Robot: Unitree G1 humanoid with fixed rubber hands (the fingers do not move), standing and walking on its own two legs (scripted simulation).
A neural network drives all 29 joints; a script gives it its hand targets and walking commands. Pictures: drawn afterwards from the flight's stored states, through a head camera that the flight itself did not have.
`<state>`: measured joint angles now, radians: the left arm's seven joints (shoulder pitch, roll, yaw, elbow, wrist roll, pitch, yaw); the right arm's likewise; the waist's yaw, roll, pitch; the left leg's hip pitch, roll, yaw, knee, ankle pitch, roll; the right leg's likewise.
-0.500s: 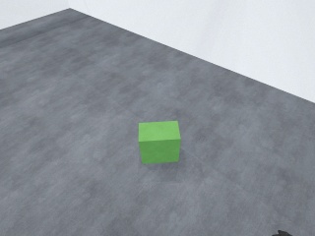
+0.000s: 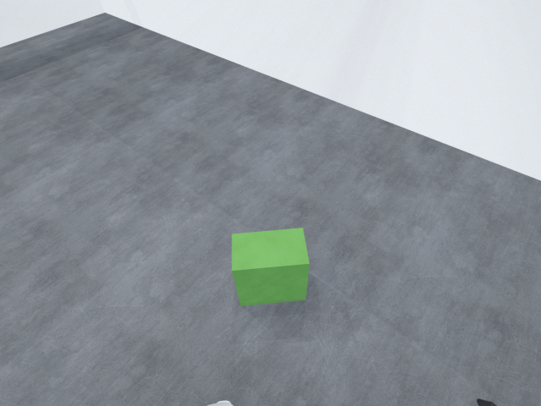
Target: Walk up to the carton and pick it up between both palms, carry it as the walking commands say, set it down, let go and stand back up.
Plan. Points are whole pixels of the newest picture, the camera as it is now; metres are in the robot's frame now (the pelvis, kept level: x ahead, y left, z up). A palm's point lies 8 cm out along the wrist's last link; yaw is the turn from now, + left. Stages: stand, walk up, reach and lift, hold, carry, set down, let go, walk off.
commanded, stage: walk up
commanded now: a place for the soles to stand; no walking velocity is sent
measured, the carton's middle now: (270, 268) +0.69 +0.03 -0.61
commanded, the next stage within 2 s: none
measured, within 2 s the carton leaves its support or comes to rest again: neither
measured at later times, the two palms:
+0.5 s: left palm out of the picture +0.14 +0.35 -0.07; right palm (482, 382) +0.18 -0.30 -0.09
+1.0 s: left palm (63, 356) +0.23 +0.36 -0.09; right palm (456, 345) +0.23 -0.28 -0.08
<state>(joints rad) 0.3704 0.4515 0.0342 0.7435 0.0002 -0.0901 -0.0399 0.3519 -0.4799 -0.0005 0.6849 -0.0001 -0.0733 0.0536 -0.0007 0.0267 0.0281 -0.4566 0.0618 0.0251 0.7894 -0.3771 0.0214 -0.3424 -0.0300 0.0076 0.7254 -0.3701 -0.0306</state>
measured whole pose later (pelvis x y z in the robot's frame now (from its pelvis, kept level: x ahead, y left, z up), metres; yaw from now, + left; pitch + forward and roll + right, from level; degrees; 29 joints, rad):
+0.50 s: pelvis +0.10 +0.01 +0.00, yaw +0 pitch -3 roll +0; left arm 0.39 0.46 0.03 0.77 0.00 -0.10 -0.01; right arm 0.34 -0.47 0.00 0.69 0.00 -0.04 0.06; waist 0.00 0.04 0.04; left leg -0.49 0.06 0.02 1.00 -0.43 0.03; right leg -0.36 -0.04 0.01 0.74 -0.35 -0.03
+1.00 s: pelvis +0.15 +0.04 -0.01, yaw -2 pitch +1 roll -1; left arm 0.32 0.46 0.03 0.77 0.00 -0.07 0.01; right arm 0.32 -0.44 0.00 0.69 0.00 -0.06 0.01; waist 0.00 0.01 0.00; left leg -0.45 0.06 0.05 0.79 -0.36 0.01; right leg -0.42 -0.02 0.01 0.76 -0.36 0.00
